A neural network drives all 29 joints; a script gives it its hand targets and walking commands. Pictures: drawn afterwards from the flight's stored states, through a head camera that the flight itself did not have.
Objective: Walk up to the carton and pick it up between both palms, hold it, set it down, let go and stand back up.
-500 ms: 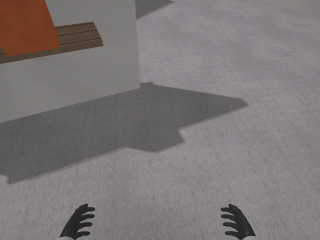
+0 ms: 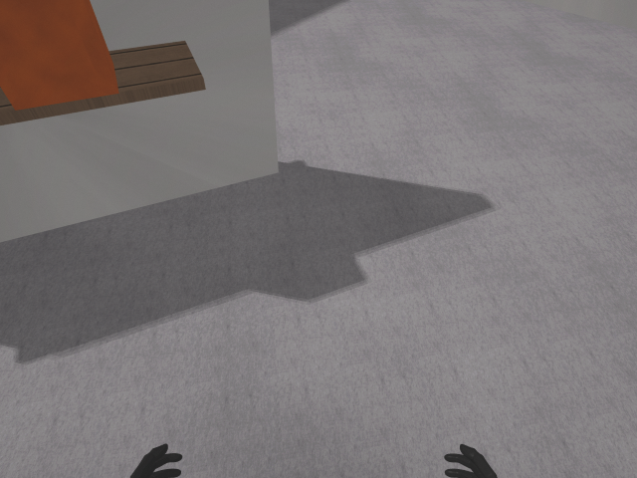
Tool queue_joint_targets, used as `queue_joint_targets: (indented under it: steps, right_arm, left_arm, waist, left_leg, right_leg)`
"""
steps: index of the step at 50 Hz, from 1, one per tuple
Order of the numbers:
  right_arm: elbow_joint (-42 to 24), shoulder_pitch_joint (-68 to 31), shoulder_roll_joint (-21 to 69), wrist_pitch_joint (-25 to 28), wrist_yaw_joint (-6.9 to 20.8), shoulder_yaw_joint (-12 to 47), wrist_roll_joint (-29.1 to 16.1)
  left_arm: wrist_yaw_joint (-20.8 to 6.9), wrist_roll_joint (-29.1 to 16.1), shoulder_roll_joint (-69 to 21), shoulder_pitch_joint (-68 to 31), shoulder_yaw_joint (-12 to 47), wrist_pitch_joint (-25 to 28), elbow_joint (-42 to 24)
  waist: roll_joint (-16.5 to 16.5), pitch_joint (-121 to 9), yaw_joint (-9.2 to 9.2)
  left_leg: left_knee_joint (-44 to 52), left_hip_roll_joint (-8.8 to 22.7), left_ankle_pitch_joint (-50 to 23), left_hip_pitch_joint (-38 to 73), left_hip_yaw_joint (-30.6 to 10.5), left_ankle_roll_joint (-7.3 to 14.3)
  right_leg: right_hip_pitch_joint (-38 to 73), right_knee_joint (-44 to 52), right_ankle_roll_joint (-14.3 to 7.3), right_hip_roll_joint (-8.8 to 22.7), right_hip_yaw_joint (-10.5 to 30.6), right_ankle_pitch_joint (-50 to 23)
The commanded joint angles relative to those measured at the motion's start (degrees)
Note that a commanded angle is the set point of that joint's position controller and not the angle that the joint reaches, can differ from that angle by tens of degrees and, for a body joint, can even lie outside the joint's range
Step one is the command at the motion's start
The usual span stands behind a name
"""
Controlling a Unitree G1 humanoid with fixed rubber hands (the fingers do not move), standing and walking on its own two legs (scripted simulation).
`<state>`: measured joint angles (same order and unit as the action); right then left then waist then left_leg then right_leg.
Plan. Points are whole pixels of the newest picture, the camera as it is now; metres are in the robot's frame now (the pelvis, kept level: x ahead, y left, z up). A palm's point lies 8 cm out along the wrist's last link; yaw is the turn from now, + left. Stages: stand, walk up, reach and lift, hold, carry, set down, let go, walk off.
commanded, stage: stand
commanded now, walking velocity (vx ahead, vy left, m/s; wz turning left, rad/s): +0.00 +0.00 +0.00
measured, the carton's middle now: (42, 32) +1.09 +0.69 +0.04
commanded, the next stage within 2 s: walk up in 0.88 s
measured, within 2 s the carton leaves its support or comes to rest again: neither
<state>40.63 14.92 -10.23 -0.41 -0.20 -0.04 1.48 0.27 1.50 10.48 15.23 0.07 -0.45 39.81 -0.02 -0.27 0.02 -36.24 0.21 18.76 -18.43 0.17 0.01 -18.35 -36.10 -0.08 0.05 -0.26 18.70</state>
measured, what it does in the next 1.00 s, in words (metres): stands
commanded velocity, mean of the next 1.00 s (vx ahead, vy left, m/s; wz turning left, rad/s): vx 0.00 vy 0.00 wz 0.00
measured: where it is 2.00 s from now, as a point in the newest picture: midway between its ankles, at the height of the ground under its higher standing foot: (243, 454)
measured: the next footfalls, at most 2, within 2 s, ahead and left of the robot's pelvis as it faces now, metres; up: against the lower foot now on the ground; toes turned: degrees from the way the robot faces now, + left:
left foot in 1.42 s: +0.15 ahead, +0.27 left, +0.00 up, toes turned +17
right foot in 1.82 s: +0.38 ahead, +0.09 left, +0.00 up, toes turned +23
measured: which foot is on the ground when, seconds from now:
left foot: down 0.00-1.00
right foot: down 0.00-1.00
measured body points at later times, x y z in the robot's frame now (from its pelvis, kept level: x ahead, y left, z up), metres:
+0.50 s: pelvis +0.00 +0.00 +0.01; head +0.01 +0.00 +0.46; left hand +0.09 +0.23 -0.13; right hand +0.09 -0.23 -0.13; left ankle +0.00 +0.12 -0.73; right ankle +0.00 -0.12 -0.73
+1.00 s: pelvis +0.00 +0.00 +0.01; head +0.02 +0.00 +0.46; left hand +0.03 +0.23 -0.14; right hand +0.03 -0.23 -0.14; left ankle +0.00 +0.12 -0.73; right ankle +0.00 -0.12 -0.73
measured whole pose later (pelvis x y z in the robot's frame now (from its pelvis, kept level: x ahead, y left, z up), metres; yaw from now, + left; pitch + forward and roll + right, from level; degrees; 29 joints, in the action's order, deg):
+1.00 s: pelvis +0.00 +0.00 +0.01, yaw +0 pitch +0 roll +0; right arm 56.8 17.1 -8.9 0.1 -1.6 -2.3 0.8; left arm 1.8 1.1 9.3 17.3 -1.3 0.2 55.3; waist 0.2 1.6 -0.2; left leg -27.9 0.2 14.7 -12.7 -0.1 -0.1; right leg -12.7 -27.8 -0.1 0.0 -0.1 14.7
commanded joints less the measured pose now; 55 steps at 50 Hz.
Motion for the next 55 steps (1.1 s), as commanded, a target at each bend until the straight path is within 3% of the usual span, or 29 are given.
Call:
queue_joint_targets:
  steps: [1, 26, 53, 54, 55]
  right_arm:
    - [-4.24, -0.35, -5.09, 1.12, -0.25, -1.61, -0.01]
    - [2.88, 2.05, -4.84, 1.38, -1.04, -2.57, -0.32]
    - [17.21, 5.45, -2.54, 1.18, -1.76, -3.06, -0.74]
    - [13.09, 4.88, -11.76, 1.15, -0.07, -5.09, 0.91]
    - [11.24, 0.16, -11.20, 0.67, 0.68, -5.08, 1.19]
  left_arm:
    - [0.26, -0.01, 4.93, -0.25, -1.63, 1.18, -4.09]
    - [1.07, -0.30, 4.71, 2.37, -2.57, 1.49, 2.65]
    - [1.96, -0.57, 3.34, 4.60, -2.13, 1.31, 16.62]
    - [2.28, 2.46, 12.24, 7.25, -5.30, 2.43, 11.92]
    - [2.85, 2.53, 15.51, 10.48, -6.77, 2.81, 12.54]
  waist:
    - [0.15, -1.88, 0.01]
    - [0.14, -0.52, 0.01]
    - [0.13, 2.65, -0.15]
    - [-0.92, -0.04, -2.32]
    - [-6.07, 3.08, -5.49]
  left_leg:
    - [6.37, 2.37, -7.14, 0.65, -3.38, 2.02]
    - [9.19, 2.96, -9.24, 2.58, -4.00, 2.39]
    - [14.04, 3.49, -9.99, 6.23, -4.63, 2.29]
    - [5.27, 0.86, 17.14, -10.60, -8.54, 2.63]
    - [-4.84, -1.88, 18.37, -23.90, -2.72, -0.16]
  right_leg:
    - [0.59, 6.24, -2.09, 2.51, 3.48, -7.06]
    - [2.58, 9.07, -2.55, 3.12, 4.14, -9.26]
    - [5.83, 13.79, -2.04, 3.70, 4.67, -10.87]
    - [19.69, 12.33, -6.32, 7.60, 9.48, 15.36]
    - [25.51, 21.36, -10.79, 16.77, 20.21, 28.61]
